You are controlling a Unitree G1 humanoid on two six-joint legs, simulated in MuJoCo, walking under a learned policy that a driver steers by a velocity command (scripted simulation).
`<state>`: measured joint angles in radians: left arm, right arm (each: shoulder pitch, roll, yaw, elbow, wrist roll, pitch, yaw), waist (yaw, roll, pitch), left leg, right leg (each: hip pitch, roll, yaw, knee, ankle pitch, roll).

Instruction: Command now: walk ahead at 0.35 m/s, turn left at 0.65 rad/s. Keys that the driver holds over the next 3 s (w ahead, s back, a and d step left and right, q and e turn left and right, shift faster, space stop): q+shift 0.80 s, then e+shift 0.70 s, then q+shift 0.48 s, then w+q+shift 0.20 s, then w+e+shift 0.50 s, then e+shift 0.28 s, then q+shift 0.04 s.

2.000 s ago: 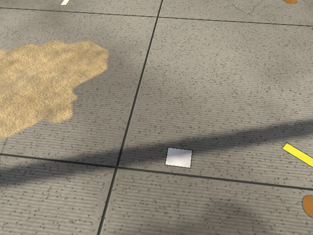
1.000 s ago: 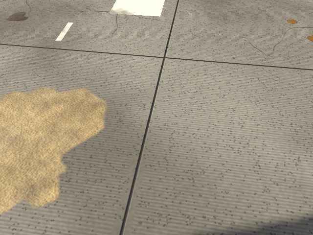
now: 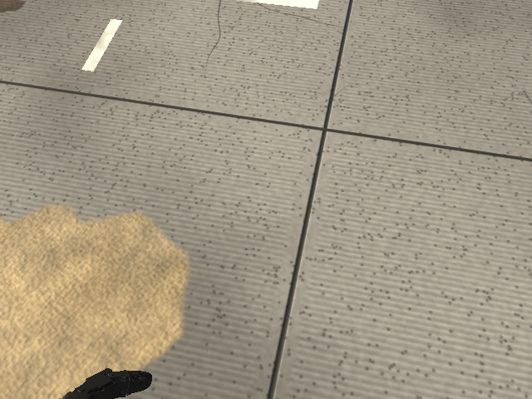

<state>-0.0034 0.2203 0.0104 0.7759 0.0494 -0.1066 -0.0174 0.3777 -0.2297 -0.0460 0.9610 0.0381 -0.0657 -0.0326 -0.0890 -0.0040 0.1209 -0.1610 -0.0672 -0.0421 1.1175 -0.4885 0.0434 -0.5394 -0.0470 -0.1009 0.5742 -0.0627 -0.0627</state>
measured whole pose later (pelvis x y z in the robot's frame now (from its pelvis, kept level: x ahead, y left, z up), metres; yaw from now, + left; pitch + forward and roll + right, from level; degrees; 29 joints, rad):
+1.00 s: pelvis +0.19 +0.01 +0.03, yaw +45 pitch +1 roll +1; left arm 0.23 0.27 0.04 0.71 0.02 0.02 0.01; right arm 0.15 -0.31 -0.08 0.69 -0.02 0.05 0.02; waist 0.03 0.04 0.04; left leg -0.38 -0.14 -0.16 0.83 -0.42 -0.03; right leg -0.25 0.03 0.07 0.44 -0.20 -0.03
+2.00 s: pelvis +0.19 -0.02 +0.02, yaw +33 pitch -1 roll -1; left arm 0.15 0.26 0.03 0.70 0.03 0.03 0.02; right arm 0.25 -0.28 -0.07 0.73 -0.01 0.09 0.06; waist -0.02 0.00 0.09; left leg -0.37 0.05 0.08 0.82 -0.42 -0.02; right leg -0.18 -0.06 -0.30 0.49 -0.30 -0.05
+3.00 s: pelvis +0.68 +0.41 +0.00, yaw +15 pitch +1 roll -1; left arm 0.40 0.35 0.09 0.82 -0.01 -0.02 0.01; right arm 0.01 -0.27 0.05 0.59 -0.04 -0.10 -0.02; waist 0.09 0.02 0.09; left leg -0.53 -0.02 -0.07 0.48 0.08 -0.01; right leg -0.13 0.23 0.24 0.85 -0.54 -0.07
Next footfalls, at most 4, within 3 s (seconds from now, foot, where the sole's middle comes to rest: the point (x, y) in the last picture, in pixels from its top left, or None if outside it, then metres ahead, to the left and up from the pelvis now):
0.38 left None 0.21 0.15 -0.75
0.82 right None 0.30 -0.01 -0.75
1.16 left None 0.11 0.09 -0.75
1.54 right None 0.26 -0.09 -0.75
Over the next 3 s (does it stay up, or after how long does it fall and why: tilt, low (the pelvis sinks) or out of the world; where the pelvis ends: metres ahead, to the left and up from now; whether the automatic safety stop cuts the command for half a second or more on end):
stays up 0.68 0.41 0.00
